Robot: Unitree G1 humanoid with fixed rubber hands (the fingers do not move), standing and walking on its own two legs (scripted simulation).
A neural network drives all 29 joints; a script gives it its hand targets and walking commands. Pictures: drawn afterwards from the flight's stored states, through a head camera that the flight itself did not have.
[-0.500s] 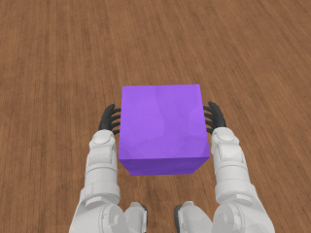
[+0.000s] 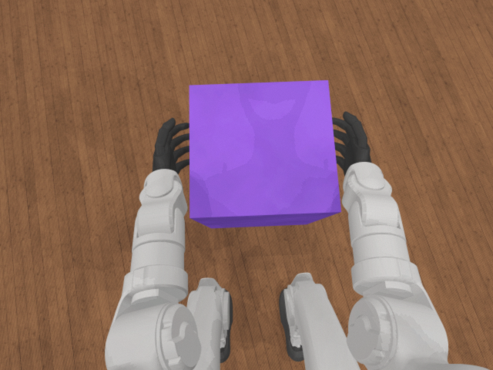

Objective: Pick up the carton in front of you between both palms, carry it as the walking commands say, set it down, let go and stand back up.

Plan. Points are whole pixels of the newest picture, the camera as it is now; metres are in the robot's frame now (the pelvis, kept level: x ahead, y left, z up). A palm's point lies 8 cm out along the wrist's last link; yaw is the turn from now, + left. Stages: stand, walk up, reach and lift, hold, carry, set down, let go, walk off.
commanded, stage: set down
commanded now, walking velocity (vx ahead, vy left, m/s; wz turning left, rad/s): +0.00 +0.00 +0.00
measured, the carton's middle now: (258, 168) +0.46 -0.02 -0.16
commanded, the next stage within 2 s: none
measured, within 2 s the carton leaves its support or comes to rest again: rests again in 1.28 s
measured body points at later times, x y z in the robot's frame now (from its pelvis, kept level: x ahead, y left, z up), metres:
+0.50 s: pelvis -0.04 +0.00 -0.13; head +0.29 -0.01 +0.18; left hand +0.50 +0.12 -0.25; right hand +0.49 -0.19 -0.25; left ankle +0.07 +0.11 -0.57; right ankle +0.06 -0.11 -0.57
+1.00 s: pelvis -0.03 -0.01 -0.22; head +0.35 -0.03 +0.01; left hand +0.54 +0.11 -0.40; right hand +0.53 -0.19 -0.40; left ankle +0.07 +0.11 -0.57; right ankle +0.06 -0.11 -0.57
